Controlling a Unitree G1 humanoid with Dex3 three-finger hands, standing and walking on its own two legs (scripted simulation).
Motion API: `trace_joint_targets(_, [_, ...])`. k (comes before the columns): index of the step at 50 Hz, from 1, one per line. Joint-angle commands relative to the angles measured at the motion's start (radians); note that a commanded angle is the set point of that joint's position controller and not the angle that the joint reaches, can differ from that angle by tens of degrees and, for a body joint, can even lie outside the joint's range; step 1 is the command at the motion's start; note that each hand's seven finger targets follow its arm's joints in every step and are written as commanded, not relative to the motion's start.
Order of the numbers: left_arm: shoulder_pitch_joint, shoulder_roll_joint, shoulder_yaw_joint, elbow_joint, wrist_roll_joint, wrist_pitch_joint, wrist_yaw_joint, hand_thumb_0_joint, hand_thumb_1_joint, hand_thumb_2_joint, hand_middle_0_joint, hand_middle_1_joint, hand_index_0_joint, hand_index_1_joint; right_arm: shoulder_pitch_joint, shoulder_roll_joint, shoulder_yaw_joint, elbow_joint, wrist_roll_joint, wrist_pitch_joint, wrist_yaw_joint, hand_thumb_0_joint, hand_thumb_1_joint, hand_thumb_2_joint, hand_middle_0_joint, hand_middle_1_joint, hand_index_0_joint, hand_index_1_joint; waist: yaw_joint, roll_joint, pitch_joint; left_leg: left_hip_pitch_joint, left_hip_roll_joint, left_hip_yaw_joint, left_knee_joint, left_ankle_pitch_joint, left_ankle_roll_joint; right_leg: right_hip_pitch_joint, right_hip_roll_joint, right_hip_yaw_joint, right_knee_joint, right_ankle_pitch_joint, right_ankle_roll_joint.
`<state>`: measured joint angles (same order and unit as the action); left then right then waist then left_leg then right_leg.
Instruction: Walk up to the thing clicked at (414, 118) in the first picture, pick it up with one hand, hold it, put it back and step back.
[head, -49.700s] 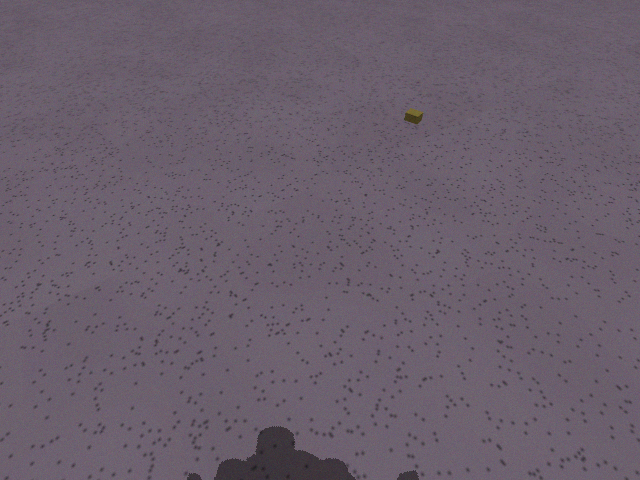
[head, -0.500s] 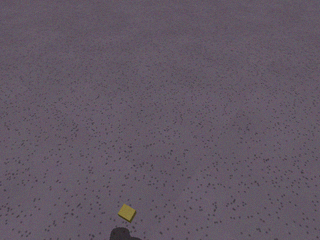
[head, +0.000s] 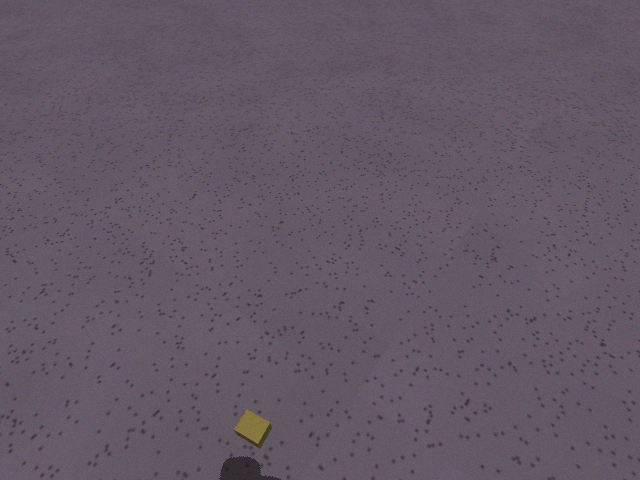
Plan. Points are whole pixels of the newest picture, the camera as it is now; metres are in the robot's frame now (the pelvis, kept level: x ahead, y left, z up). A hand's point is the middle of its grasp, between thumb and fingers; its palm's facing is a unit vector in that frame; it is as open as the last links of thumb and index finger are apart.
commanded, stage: stand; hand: left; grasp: from above
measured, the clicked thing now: (253, 428) +0.41 +0.23 -0.76
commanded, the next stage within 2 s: step back in 0.30 s
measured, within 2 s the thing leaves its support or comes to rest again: neither
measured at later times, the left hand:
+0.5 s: hand out of the picture +0.07 +0.27 -0.17, palm faces +0.00 -0.93 -0.37, open 7.4 cm
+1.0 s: hand out of the picture +0.00 +0.28 -0.18, palm faces -0.11 -0.91 -0.39, open 7.4 cm
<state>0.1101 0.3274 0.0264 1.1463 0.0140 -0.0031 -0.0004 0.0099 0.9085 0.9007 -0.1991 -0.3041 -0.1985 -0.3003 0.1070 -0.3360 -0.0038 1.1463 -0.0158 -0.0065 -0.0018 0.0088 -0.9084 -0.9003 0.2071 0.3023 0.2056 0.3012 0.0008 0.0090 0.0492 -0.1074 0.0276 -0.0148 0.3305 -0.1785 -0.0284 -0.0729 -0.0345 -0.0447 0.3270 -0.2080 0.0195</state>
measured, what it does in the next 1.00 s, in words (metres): walks backwards: right foot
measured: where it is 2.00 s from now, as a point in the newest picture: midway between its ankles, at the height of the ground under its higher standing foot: outside the picture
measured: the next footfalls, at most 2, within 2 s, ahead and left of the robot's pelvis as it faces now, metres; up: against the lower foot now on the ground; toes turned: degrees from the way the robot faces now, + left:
right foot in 0.98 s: -0.11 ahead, -0.10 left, +0.00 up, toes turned -2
left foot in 1.32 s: -0.18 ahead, +0.15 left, +0.00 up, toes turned -2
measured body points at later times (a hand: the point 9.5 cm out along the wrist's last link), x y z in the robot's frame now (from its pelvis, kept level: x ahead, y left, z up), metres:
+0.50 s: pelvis -0.04 +0.01 -0.02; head +0.01 +0.01 +0.43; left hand +0.07 +0.32 -0.14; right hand +0.06 -0.31 -0.14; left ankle -0.01 +0.13 -0.74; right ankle -0.02 -0.13 -0.75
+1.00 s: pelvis -0.13 +0.02 -0.03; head -0.06 +0.01 +0.41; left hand +0.00 +0.32 -0.15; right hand -0.06 -0.30 -0.16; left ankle -0.05 +0.14 -0.75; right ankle -0.15 -0.10 -0.75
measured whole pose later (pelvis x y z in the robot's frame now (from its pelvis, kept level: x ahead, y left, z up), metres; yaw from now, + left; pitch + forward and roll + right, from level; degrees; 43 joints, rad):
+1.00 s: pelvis -0.13 +0.02 -0.03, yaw -4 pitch -2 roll -1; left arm 0.12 0.36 0.08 0.89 0.03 0.04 0.00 0.01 0.91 0.90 -0.20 -0.30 -0.20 -0.30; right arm 0.12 -0.38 -0.04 0.86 -0.01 0.04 -0.01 0.01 -0.90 -0.90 0.21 0.30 0.21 0.30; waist -0.03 0.03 0.20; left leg -0.41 0.05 0.02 0.73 -0.28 0.01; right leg -0.25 0.05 0.03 0.67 -0.38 -0.01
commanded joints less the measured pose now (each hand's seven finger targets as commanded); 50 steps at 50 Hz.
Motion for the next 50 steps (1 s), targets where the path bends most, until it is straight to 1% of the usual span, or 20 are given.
trace_joint_targets(1, [-0.029, 0.208, 0.034, -0.060, -0.001, -0.024, 0.016, 0.000, 0.900, 0.900, -0.200, -0.300, -0.200, -0.300, -0.038, -0.205, -0.037, -0.053, 0.001, -0.024, -0.016, 0.000, -0.900, -0.900, 0.200, 0.300, 0.200, 0.300, 0.004, -0.003, -0.063, 0.010, 0.099, -0.070, -0.045, 0.189, 0.040, -0.001, -0.101, 0.082, -0.052, 0.167, -0.032])
trace_joint_targets(14, [-0.032, 0.215, 0.033, -0.063, -0.003, -0.028, 0.014, 0.000, 0.900, 0.900, -0.200, -0.300, -0.200, -0.300, -0.029, -0.210, -0.035, -0.057, 0.002, -0.023, -0.012, 0.000, -0.900, -0.900, 0.200, 0.300, 0.200, 0.300, -0.002, 0.000, -0.056, -0.004, 0.097, -0.071, -0.052, 0.149, 0.042, -0.003, -0.104, 0.090, -0.063, 0.145, -0.032])
trace_joint_targets(15, [-0.034, 0.294, 0.075, -0.088, -0.023, -0.019, 0.019, 0.000, 0.900, 0.900, -0.200, -0.300, -0.200, -0.300, -0.069, -0.263, -0.055, -0.086, 0.015, -0.005, -0.003, 0.000, -0.900, -0.900, 0.200, 0.300, 0.200, 0.300, -0.001, -0.016, 0.060, -0.092, 0.077, -0.087, 0.060, 0.305, 0.065, -0.078, -0.094, 0.105, 0.024, 0.330, -0.042])
trace_joint_targets(18, [-0.012, 0.284, 0.084, -0.138, -0.026, -0.010, 0.025, 0.000, 0.900, 0.900, -0.200, -0.300, -0.200, -0.300, -0.037, -0.246, -0.061, -0.130, 0.029, 0.011, 0.001, 0.000, -0.900, -0.900, 0.200, 0.300, 0.200, 0.300, -0.010, -0.030, -0.069, -0.073, 0.058, -0.056, 0.180, 0.340, 0.083, -0.052, -0.113, 0.112, 0.089, 0.386, -0.093])
trace_joint_targets(21, [-0.067, 0.302, 0.093, -0.195, -0.015, 0.004, 0.024, 0.000, 0.900, 0.900, -0.200, -0.300, -0.200, -0.300, -0.010, -0.232, -0.074, -0.156, 0.025, 0.031, 0.004, 0.000, -0.900, -0.900, 0.200, 0.300, 0.200, 0.300, -0.023, -0.107, -0.114, -0.085, -0.013, -0.012, 0.343, 0.141, 0.071, -0.121, -0.206, 0.192, 0.067, 0.362, -0.176])
trace_joint_targets(23, [-0.119, 0.323, 0.096, -0.246, -0.001, 0.010, 0.026, 0.000, 0.900, 0.900, -0.200, -0.300, -0.200, -0.300, 0.027, -0.229, -0.086, -0.178, 0.019, 0.048, 0.010, 0.000, -0.900, -0.900, 0.200, 0.300, 0.200, 0.300, -0.034, -0.187, -0.094, -0.091, -0.067, -0.015, 0.511, -0.197, 0.075, -0.232, -0.299, 0.255, 0.048, 0.332, -0.250])
trace_joint_targets(25, [-0.177, 0.327, 0.096, -0.285, 0.012, 0.014, 0.028, 0.000, 0.900, 0.900, -0.200, -0.300, -0.200, -0.300, 0.100, -0.230, -0.095, -0.186, 0.019, 0.055, 0.017, 0.000, -0.900, -0.900, 0.200, 0.300, 0.200, 0.300, -0.067, -0.223, -0.074, -0.082, -0.044, -0.053, 0.568, -0.311, 0.089, -0.317, -0.318, 0.243, 0.092, 0.298, -0.259])
trace_joint_targets(26, [-0.193, 0.314, 0.090, -0.298, 0.013, 0.016, 0.029, 0.000, 0.900, 0.900, -0.200, -0.300, -0.200, -0.300, 0.117, -0.227, -0.097, -0.190, 0.020, 0.052, 0.019, 0.000, -0.900, -0.900, 0.200, 0.300, 0.200, 0.300, -0.075, -0.208, -0.064, -0.091, -0.038, -0.045, 0.494, -0.258, 0.089, -0.306, -0.282, 0.208, 0.144, 0.299, -0.231])
trace_joint_targets(27, [-0.187, 0.297, 0.084, -0.304, 0.010, 0.020, 0.030, 0.000, 0.900, 0.900, -0.200, -0.300, -0.200, -0.300, 0.139, -0.227, -0.100, -0.190, 0.020, 0.043, 0.017, 0.000, -0.900, -0.900, 0.200, 0.300, 0.200, 0.300, -0.077, -0.172, -0.076, -0.111, -0.019, -0.033, 0.331, -0.079, 0.087, -0.235, -0.220, 0.161, 0.238, 0.278, -0.179])
trace_joint_targets(28, [-0.152, 0.258, 0.078, -0.306, -0.001, 0.029, 0.028, 0.000, 0.900, 0.900, -0.200, -0.300, -0.200, -0.300, 0.118, -0.259, -0.105, -0.200, 0.006, 0.033, 0.011, 0.000, -0.900, -0.900, 0.200, 0.300, 0.200, 0.300, -0.056, 0.003, -0.054, -0.163, 0.073, -0.144, 0.137, 0.248, 0.098, -0.215, -0.090, 0.082, 0.406, 0.163, -0.106])
trace_joint_targets(29, [-0.115, 0.211, 0.073, -0.315, -0.015, 0.038, 0.033, 0.000, 0.900, 0.900, -0.200, -0.300, -0.200, -0.300, 0.082, -0.333, -0.121, -0.219, -0.012, 0.023, 0.007, 0.000, -0.900, -0.900, 0.200, 0.300, 0.200, 0.300, -0.033, 0.184, -0.047, -0.076, 0.204, -0.361, 0.068, 0.509, 0.158, -0.357, 0.090, 0.068, 0.573, -0.143, -0.059])
trace_joint_targets(30, [-0.073, 0.209, 0.075, -0.313, -0.010, 0.048, 0.042, 0.000, 0.900, 0.900, -0.200, -0.300, -0.200, -0.300, 0.092, -0.356, -0.125, -0.232, -0.015, 0.014, 0.003, 0.000, -0.900, -0.900, 0.200, 0.300, 0.200, 0.300, -0.024, 0.139, -0.090, -0.033, 0.270, -0.394, 0.103, 0.703, 0.232, -0.385, 0.131, 0.172, 0.712, -0.435, -0.056])
trace_joint_targets(31, [-0.053, 0.207, 0.071, -0.311, -0.008, 0.050, 0.051, 0.000, 0.900, 0.900, -0.200, -0.300, -0.200, -0.300, 0.075, -0.384, -0.131, -0.255, -0.011, 0.012, -0.001, 0.000, -0.900, -0.900, 0.200, 0.300, 0.200, 0.300, -0.032, 0.178, -0.133, -0.014, 0.307, -0.443, 0.104, 0.723, 0.258, -0.410, 0.153, 0.240, 0.800, -0.483, -0.056])
trace_joint_targets(34, [-0.021, 0.240, 0.075, -0.289, -0.018, 0.051, 0.054, 0.000, 0.900, 0.900, -0.200, -0.300, -0.200, -0.300, -0.024, -0.299, -0.117, -0.295, -0.018, 0.012, -0.026, 0.000, -0.900, -0.900, 0.200, 0.300, 0.200, 0.300, 0.017, 0.142, -0.095, -0.016, 0.212, -0.268, 0.146, 0.553, 0.235, -0.448, 0.131, 0.272, 0.889, -0.343, -0.053])
trace_joint_targets(37, [-0.004, 0.250, 0.088, -0.302, -0.004, 0.045, 0.042, 0.000, 0.900, 0.900, -0.200, -0.300, -0.200, -0.300, 0.034, -0.273, -0.114, -0.313, -0.011, 0.008, -0.036, 0.000, -0.900, -0.900, 0.200, 0.300, 0.200, 0.300, -0.011, 0.128, -0.100, 0.057, 0.235, -0.277, 0.158, 0.544, 0.283, -0.443, 0.113, 0.218, 0.857, -0.336, -0.013])
trace_joint_targets(42, [-0.028, 0.236, 0.095, -0.352, -0.001, 0.032, 0.029, 0.000, 0.900, 0.900, -0.200, -0.300, -0.200, -0.300, 0.105, -0.291, -0.121, -0.331, -0.008, 0.008, -0.038, 0.000, -0.900, -0.900, 0.200, 0.300, 0.200, 0.300, -0.054, 0.123, -0.112, 0.120, 0.239, -0.254, 0.189, 0.542, 0.294, -0.414, 0.088, 0.168, 0.631, -0.327, -0.001])
trace_joint_targets(46, [0.062, 0.219, 0.103, -0.322, 0.005, 0.025, 0.017, 0.000, 0.900, 0.900, -0.200, -0.300, -0.200, -0.300, 0.027, -0.309, -0.115, -0.361, -0.005, 0.022, -0.031, 0.000, -0.900, -0.900, 0.200, 0.300, 0.200, 0.300, -0.010, 0.147, -0.131, -0.055, 0.208, -0.212, 0.216, 0.327, 0.238, -0.195, 0.058, 0.076, 0.311, -0.186, -0.034])
trace_joint_targets(48, [0.151, 0.230, 0.109, -0.294, 0.018, 0.012, 0.018, 0.000, 0.900, 0.900, -0.200, -0.300, -0.200, -0.300, -0.001, -0.285, -0.102, -0.363, 0.011, 0.031, -0.024, 0.000, -0.900, -0.900, 0.200, 0.300, 0.200, 0.300, 0.030, 0.093, -0.144, -0.204, 0.145, -0.156, 0.291, 0.173, 0.148, -0.028, 0.028, 0.108, 0.126, 0.032, -0.070])
trace_joint_targets(49, [0.143, 0.298, 0.126, -0.314, 0.031, 0.005, 0.019, 0.000, 0.900, 0.900, -0.200, -0.300, -0.200, -0.300, 0.016, -0.239, -0.087, -0.370, 0.018, 0.032, -0.022, 0.000, -0.900, -0.900, 0.200, 0.300, 0.200, 0.300, 0.016, -0.104, -0.128, -0.378, 0.030, -0.103, 0.429, -0.049, 0.082, 0.022, -0.137, 0.371, 0.074, 0.080, -0.127])
trace_joint_targets(50, [0.086, 0.403, 0.146, -0.341, 0.013, 0.010, 0.014, 0.000, 0.900, 0.900, -0.200, -0.300, -0.200, -0.300, -0.022, -0.224, -0.091, -0.378, 0.021, 0.037, -0.031, 0.000, -0.900, -0.900, 0.200, 0.300, 0.200, 0.300, 0.050, -0.294, -0.066, -0.393, -0.140, -0.045, 0.672, -0.430, 0.037, -0.170, -0.354, 0.593, -0.007, 0.170, -0.322])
